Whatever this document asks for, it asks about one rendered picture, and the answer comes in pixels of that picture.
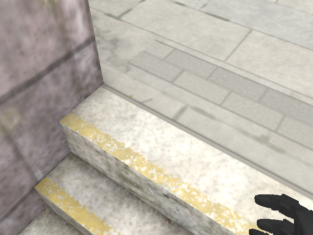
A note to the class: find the robot right hand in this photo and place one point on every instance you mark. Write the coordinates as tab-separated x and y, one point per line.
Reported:
288	206

